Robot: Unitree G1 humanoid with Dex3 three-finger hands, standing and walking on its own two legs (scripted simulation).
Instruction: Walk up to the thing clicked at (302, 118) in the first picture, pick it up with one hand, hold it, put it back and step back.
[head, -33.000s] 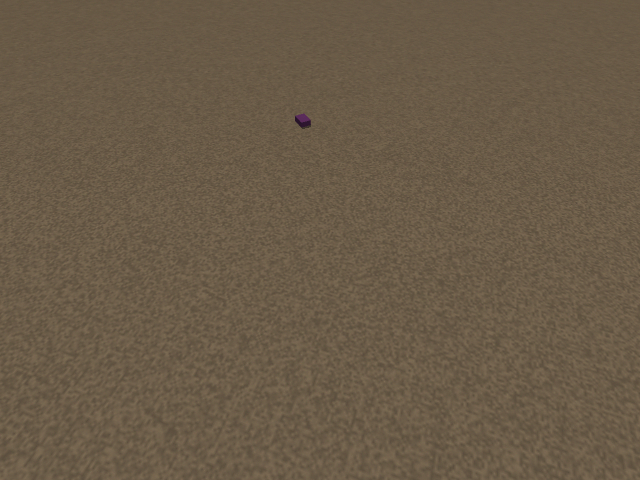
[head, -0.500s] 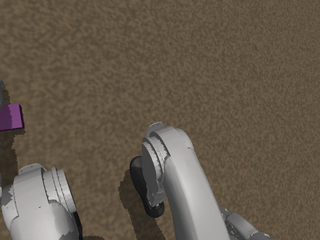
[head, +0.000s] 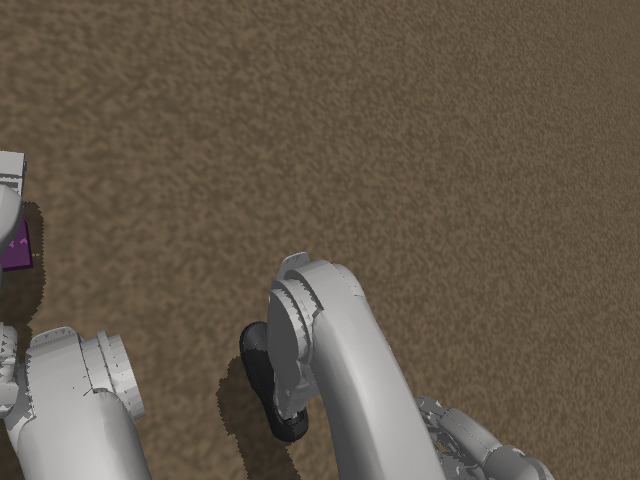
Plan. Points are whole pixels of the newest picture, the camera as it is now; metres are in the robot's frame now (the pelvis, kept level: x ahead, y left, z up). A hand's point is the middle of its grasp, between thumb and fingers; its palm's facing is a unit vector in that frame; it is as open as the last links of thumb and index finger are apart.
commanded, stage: rest palm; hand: left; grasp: from above
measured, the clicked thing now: out of the picture +0.44 +0.23 -0.31
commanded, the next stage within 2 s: close in 0.32 s
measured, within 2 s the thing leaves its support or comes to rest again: neither
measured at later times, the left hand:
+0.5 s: hand out of the picture +0.40 +0.23 -0.26, palm faces -0.52 -0.07 -0.85, open 13.9 cm
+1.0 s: hand out of the picture +0.47 +0.25 -0.27, palm faces -0.51 -0.10 -0.85, open 13.9 cm
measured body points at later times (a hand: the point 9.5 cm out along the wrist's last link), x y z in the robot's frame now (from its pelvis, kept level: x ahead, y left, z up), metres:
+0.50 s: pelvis +0.00 -0.01 -0.01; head +0.26 +0.11 +0.33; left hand +0.43 +0.24 -0.21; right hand +0.07 -0.27 -0.08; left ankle +0.06 +0.11 -0.29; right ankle +0.14 -0.13 -0.29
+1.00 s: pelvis +0.01 +0.00 -0.01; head +0.29 +0.10 +0.32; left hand +0.49 +0.26 -0.22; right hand +0.06 -0.27 -0.07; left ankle +0.06 +0.11 -0.29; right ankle +0.14 -0.13 -0.29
